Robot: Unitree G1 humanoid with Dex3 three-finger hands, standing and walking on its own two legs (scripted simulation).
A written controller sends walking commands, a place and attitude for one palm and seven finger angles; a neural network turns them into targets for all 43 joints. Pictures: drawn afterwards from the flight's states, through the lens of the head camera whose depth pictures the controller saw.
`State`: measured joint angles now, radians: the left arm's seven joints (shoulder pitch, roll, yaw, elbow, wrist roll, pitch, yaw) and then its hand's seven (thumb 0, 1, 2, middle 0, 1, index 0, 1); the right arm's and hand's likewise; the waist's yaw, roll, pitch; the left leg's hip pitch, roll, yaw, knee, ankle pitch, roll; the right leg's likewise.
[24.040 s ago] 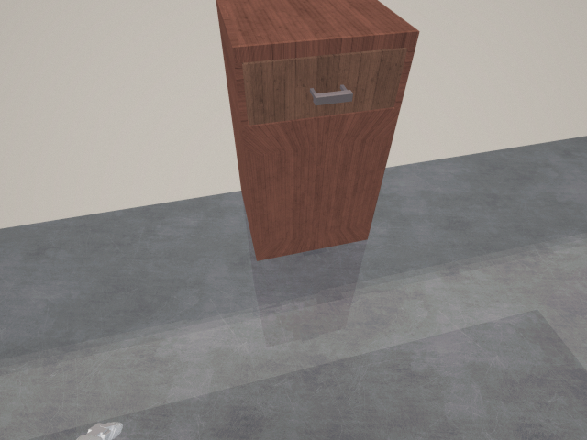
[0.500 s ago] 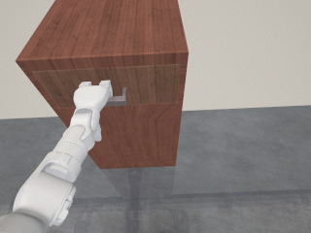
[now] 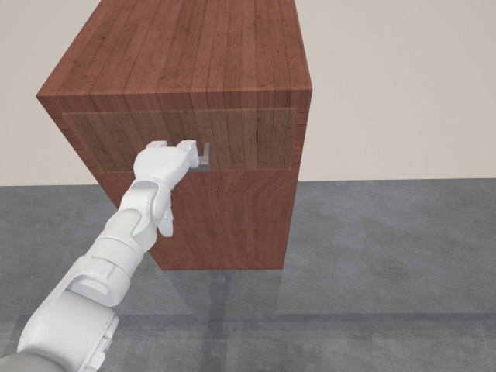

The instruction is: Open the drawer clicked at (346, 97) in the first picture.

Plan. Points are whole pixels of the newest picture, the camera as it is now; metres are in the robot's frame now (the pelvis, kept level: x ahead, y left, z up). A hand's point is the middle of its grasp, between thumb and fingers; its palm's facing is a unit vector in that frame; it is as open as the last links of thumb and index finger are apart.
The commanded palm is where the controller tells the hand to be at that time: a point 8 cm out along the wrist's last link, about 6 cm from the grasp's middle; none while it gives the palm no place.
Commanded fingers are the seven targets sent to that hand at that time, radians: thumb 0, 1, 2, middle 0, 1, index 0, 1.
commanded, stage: re-aim the fingers above the handle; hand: left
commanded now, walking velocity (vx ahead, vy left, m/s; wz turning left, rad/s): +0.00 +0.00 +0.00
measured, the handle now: (184, 156) +0.53 +0.15 +0.00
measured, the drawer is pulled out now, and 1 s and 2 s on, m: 0.00 0.00 0.00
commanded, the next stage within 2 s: lower the fingers behind the handle in 0.72 s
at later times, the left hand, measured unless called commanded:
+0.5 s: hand (182, 195) +0.41 +0.14 +0.02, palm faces -0.22 -0.05 -0.97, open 13.8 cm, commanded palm +0.43 +0.16 +0.11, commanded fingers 0.00 -0.50 0.30 -0.30 -1.20 -0.30 -1.20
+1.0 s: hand (160, 185) +0.43 +0.18 +0.03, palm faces -0.17 -0.04 -0.98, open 14.1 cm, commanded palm +0.43 +0.17 +0.09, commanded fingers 0.00 -0.50 0.30 -0.30 -1.20 -0.30 -1.20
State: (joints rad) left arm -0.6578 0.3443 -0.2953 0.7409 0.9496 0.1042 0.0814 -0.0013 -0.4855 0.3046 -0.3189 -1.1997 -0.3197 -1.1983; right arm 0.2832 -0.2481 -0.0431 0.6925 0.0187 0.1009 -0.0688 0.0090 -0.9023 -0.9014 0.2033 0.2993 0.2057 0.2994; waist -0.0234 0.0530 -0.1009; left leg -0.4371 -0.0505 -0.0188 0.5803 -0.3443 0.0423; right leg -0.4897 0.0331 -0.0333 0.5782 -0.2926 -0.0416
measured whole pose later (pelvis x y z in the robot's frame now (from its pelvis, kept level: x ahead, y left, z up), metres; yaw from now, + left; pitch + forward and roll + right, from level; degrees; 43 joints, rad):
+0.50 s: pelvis -0.01 +0.00 +0.00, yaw +0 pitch +11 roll +0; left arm -0.64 0.33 -0.30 0.72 0.95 0.03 0.06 0.00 -0.49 0.30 -0.32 -1.20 -0.32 -1.20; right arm 0.27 -0.25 -0.04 0.70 0.02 0.10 -0.08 0.01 -0.90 -0.90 0.20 0.30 0.21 0.30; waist -0.03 0.05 -0.08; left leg -0.44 -0.05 -0.03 0.60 -0.35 0.04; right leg -0.49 0.03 -0.04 0.60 -0.30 -0.05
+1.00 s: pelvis +0.00 +0.00 +0.00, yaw +0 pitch +12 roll +0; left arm -0.68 0.40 -0.24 0.77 0.98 -0.01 0.08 0.00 -0.49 0.30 -0.32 -1.20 -0.26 -1.20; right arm 0.30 -0.26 -0.04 0.71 0.01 0.09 -0.08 0.01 -0.90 -0.90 0.20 0.30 0.21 0.30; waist -0.03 0.04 -0.10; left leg -0.48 -0.05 -0.02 0.63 -0.36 0.04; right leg -0.53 0.03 -0.04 0.62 -0.31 -0.04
